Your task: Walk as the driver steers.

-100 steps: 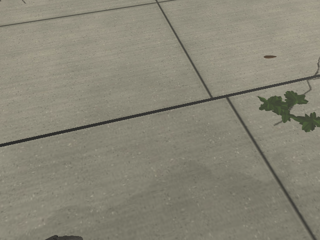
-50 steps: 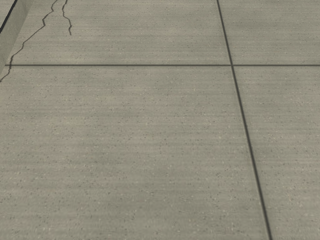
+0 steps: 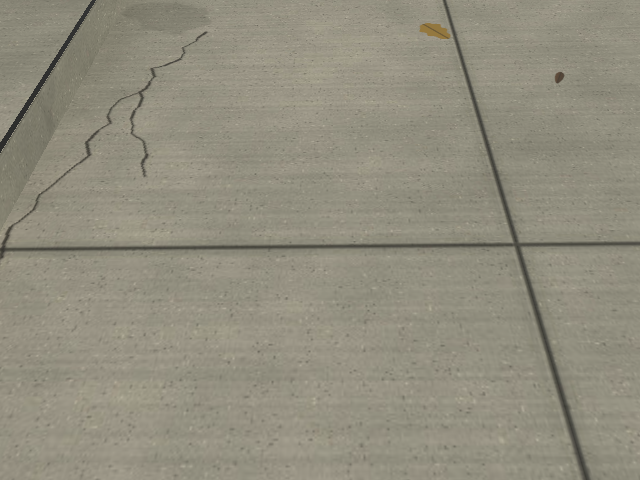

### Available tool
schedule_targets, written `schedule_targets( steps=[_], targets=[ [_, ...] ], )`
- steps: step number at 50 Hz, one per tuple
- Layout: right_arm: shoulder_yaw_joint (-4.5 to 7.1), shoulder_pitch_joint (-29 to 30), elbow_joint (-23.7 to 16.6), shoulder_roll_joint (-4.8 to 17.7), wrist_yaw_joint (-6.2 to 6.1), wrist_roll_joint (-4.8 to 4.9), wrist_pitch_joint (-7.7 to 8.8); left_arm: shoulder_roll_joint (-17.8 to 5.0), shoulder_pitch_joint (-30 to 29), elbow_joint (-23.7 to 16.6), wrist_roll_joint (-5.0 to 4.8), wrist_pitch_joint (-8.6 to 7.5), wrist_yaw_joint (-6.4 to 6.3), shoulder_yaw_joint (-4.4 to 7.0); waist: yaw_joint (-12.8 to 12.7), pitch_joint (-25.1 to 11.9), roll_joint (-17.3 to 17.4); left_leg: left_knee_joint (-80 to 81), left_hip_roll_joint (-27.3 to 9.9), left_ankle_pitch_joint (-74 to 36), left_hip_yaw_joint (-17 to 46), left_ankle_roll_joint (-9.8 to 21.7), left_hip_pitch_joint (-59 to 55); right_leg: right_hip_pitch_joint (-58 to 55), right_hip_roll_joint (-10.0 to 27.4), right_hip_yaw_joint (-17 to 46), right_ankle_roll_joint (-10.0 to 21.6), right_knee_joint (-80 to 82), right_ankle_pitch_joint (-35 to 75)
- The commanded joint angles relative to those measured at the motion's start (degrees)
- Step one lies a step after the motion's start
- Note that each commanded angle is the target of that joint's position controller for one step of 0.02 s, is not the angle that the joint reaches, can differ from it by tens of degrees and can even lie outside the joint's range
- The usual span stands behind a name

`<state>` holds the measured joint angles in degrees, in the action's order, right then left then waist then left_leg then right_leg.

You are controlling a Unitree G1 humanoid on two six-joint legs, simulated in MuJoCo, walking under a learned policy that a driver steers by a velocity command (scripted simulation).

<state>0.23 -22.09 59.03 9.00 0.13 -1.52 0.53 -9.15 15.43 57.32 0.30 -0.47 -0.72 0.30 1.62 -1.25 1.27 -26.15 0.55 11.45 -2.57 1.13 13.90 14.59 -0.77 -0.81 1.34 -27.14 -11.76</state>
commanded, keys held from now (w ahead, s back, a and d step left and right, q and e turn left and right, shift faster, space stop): shift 1.00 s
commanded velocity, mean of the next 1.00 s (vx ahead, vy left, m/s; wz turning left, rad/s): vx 0.00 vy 0.00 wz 0.00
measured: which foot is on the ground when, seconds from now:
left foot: down 0.00-1.00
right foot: down 0.00-1.00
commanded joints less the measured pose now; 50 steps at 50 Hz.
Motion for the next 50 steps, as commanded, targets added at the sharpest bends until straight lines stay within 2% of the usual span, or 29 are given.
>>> schedule_targets(
  steps=[1, 9, 23, 50],
  targets=[
    [0.79, -4.3, 0.3, 3.4, -0.49, 0.07, 0.55, -5.1, 2.0, -1.0, 0.04, -0.73, -0.05, 1.42, -0.6, 4.9, -2.9, 4.1, -4.8, 1.2, 6.4, 0.1, -1.0, 4.4, 7.4, 9.5, 1.1, 9.7, -8.6],
    [1.01, -3.5, 2.1, 2.4, -1.09, 0.28, 0.73, -3.7, 4.8, 1.6, 0.35, -0.92, -0.22, 1.59, -1.2, 4.8, -0.9, 4.8, -5.6, 0.4, 7.0, 0.5, -1.4, 1.8, 6.2, 7.6, 1.2, 7.3, -2.4],
    [1.23, -1.8, 4.3, 1.5, -1.68, 0.47, 0.55, -1.5, 7.3, 4.8, 0.62, -0.87, -0.63, 1.43, -1.4, 6.4, -1.1, 5.0, -6.1, -1.9, 6.9, 0.6, -2.3, -0.9, 5.7, 6.5, 0.8, 6.2, 2.4],
    [1.26, -0.3, 6.4, 0.2, -2.25, 0.39, 0.41, -0.8, 6.9, 7.6, 0.62, -0.48, -1.2, 1.98, -1.6, 7.3, -1.0, 5.7, -6.2, -3.3, 6.3, 0.7, -3.8, -4.0, 5.4, 6.1, 0.8, 6.9, 4.6]
  ],
)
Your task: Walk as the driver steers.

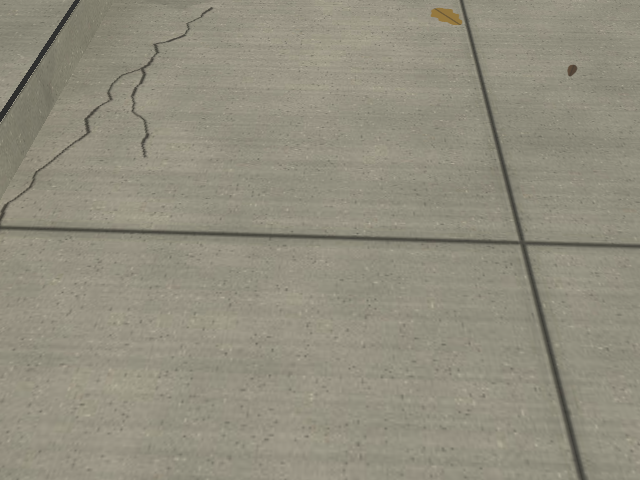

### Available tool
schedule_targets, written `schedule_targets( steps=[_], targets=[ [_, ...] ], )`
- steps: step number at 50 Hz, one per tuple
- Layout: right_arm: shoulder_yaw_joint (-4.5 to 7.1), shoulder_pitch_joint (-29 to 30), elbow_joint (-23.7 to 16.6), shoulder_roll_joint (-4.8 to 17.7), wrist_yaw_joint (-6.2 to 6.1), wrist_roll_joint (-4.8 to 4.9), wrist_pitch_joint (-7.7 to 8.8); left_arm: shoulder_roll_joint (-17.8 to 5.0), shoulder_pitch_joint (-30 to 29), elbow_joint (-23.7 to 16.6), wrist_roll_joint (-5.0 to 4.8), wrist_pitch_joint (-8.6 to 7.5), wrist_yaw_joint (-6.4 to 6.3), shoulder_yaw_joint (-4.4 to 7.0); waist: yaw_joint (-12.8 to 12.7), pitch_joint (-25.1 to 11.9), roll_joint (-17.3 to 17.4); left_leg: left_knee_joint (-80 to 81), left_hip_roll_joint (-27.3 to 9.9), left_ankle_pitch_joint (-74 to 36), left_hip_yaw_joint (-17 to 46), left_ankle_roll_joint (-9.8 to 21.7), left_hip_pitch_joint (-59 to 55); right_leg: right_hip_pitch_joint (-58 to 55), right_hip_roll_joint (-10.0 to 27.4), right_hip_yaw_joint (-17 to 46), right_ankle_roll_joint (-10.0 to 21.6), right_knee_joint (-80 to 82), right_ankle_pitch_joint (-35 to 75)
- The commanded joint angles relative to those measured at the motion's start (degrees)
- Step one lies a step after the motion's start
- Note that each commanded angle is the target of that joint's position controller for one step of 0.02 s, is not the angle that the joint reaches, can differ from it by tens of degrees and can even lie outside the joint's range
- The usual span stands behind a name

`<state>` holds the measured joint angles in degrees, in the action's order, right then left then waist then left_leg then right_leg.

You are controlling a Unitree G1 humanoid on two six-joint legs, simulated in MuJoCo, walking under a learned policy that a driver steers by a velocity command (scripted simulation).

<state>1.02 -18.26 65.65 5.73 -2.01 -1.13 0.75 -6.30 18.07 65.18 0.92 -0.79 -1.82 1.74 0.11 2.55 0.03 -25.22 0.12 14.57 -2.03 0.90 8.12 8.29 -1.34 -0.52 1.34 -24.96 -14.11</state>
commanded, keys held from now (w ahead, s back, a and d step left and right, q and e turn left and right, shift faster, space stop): shift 0.90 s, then w+shift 0.10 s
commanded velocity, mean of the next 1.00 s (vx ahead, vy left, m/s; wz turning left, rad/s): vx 0.02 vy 0.00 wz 0.00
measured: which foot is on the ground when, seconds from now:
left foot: down 0.00-1.00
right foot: down 0.00-0.98, up 1.00-1.00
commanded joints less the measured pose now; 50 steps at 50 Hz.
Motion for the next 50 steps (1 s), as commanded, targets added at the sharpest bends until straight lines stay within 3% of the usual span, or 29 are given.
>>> schedule_targets(
  steps=[1, 45, 46, 47, 48, 49, 50],
  targets=[
    [0.47, -4.2, -0.2, 3.4, -0.12, 0.0, 0.17, -3.6, 4.3, -0.2, 0.0, -0.15, -0.11, 0.54, 0.0, 3.5, 0.3, 4.8, -5.8, -6.4, 5.7, 1.0, 1.9, 2.3, 6.0, 5.9, 0.8, 4.7, 6.9],
    [0.04, -4.8, 0.7, 3.1, -0.04, 0.07, 0.39, -3.3, 5.1, 1.1, -0.05, -0.31, -0.08, 0.01, -0.1, 4.1, 0.3, 5.1, -5.9, -7.0, 5.4, 1.1, 1.1, 1.5, 6.0, 5.7, 0.9, 5.1, 7.8],
    [0.29, -5.6, 0.8, 3.6, 0.02, -0.02, 0.25, -3.5, 5.5, 1.1, 0.06, -0.22, -0.04, 0.14, 0.0, 2.3, 0.4, 5.0, -4.5, 1.6, 4.8, 1.6, 0.5, 1.4, 4.6, 4.8, 1.3, 4.6, -0.6],
    [1.16, -5.9, 0.4, 5.4, 0.16, 0.05, -0.16, -4.9, 5.2, 0.4, 0.02, 0.09, 0.13, 0.82, 0.3, 2.3, 1.0, 3.2, -2.7, 17.1, 4.3, 3.1, 1.3, 3.5, 2.0, 3.3, 2.7, 1.3, -15.3],
    [1.91, -7.8, 0.0, 7.3, 0.4, -0.12, -0.51, -6.3, 3.8, -1.2, 0.43, 0.28, 0.48, 1.36, 1.3, 5.3, 2.3, 4.0, -3.6, 30.5, 7.4, 5.1, 3.1, 9.8, 1.6, 4.1, 3.9, -1.1, -27.4],
    [2.24, -11.9, 0.2, 7.9, 0.56, -0.05, -0.62, -5.7, 1.2, -3.4, 0.64, 0.2, 0.88, 1.28, 3.3, 8.8, 4.2, 6.8, -6.9, 39.7, 13.3, 7.5, 1.8, 18.6, 1.3, 4.0, 4.2, -5.2, -32.3],
    [2.9, -15.6, 0.8, 9.3, 0.43, 0.27, -0.35, -2.4, -4.9, -6.7, 0.83, -0.3, 1.35, 0.48, 6.0, 11.6, 9.2, 13.2, -13.2, 42.0, 22.4, 10.8, -1.6, 25.6, 0.4, -1.1, 3.0, -12.4, -21.5]
  ],
)
Over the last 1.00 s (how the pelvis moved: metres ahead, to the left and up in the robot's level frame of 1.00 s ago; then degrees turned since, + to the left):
0.04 0.00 0.00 0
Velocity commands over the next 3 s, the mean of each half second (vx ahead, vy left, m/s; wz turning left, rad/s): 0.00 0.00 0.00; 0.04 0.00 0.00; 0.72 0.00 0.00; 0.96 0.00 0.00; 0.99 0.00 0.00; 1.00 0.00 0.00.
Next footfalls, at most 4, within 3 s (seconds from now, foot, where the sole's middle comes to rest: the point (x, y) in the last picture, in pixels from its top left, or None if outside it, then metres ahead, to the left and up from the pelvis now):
1.22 right None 0.12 -0.15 -0.78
1.68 left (316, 467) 0.55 0.04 -0.78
2.16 right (377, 291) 1.02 -0.12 -0.78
2.62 left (315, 173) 1.48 0.04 -0.78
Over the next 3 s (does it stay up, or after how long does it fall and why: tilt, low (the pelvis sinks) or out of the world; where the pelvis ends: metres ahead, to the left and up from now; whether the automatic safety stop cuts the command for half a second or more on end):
stays up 1.62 -0.02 -0.02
